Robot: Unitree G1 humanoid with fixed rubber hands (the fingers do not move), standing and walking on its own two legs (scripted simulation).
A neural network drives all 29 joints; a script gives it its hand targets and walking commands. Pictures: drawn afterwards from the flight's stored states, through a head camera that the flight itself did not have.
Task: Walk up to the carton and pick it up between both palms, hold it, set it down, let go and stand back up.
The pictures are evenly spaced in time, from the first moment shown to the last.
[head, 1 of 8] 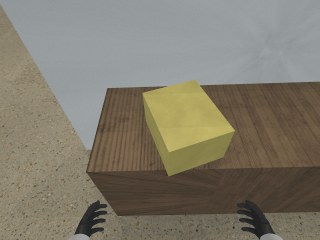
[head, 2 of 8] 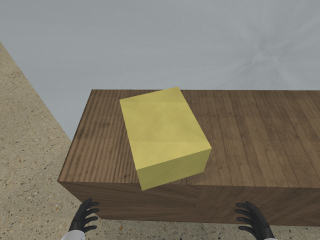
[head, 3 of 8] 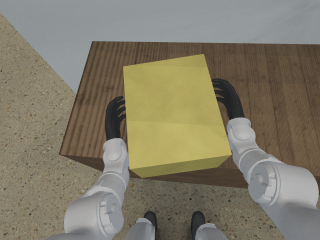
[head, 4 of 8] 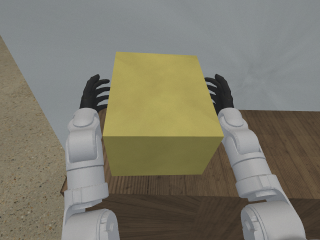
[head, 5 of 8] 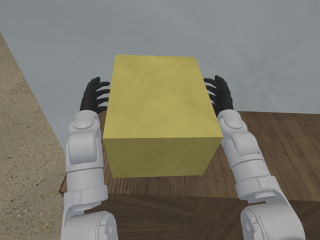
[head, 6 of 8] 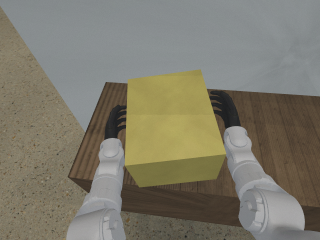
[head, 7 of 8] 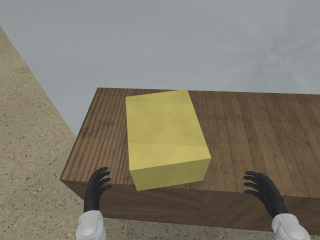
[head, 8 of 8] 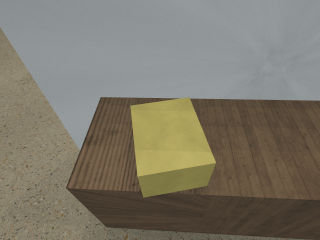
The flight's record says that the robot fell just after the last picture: no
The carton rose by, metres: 0.26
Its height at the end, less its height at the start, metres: +0.00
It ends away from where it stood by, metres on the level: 0.01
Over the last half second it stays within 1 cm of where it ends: yes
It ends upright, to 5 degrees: yes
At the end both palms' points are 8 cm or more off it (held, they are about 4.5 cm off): yes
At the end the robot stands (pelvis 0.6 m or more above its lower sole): yes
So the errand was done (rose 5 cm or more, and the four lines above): yes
